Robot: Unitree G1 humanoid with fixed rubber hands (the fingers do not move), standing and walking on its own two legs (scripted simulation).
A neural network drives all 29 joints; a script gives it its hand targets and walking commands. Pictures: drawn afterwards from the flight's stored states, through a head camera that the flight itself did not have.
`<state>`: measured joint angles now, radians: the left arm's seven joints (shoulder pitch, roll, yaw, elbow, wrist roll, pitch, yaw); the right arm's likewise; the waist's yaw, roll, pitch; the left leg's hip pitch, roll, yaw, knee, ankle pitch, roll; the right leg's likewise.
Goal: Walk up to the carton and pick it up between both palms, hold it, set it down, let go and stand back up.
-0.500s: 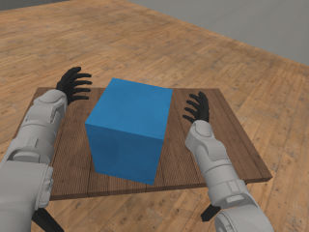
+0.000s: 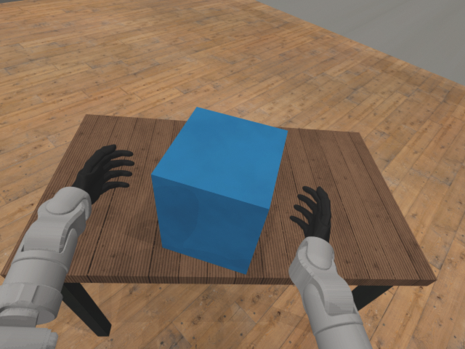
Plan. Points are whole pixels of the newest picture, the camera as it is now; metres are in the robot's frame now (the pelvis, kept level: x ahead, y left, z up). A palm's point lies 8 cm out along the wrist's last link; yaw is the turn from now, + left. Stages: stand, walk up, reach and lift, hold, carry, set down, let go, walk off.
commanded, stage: set down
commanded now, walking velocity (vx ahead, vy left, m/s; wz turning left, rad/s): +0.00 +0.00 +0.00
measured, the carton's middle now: (221, 192) +0.44 +0.03 +0.00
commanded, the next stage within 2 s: none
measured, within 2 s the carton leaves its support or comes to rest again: neither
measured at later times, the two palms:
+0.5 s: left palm (69, 234) +0.30 +0.28 +0.04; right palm (312, 273) +0.25 -0.13 +0.03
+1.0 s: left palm (56, 271) +0.25 +0.29 +0.01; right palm (314, 304) +0.21 -0.13 +0.00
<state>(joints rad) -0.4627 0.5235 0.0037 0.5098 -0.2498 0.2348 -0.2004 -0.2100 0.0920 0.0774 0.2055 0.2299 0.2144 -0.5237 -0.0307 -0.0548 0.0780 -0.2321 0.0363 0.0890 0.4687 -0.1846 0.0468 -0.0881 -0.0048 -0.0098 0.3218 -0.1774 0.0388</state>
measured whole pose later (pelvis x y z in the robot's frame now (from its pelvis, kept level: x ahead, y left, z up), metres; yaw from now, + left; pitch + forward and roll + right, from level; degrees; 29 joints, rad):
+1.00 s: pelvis +0.02 +0.00 -0.01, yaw +0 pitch -5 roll -3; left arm 0.05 0.51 0.06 0.28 -0.22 -0.03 -0.27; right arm 0.29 0.12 0.15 0.21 0.10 -0.28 -0.45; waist 0.06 -0.04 0.13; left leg -0.21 0.05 0.09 0.57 -0.27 0.04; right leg -0.07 0.00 -0.01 0.42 -0.26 0.04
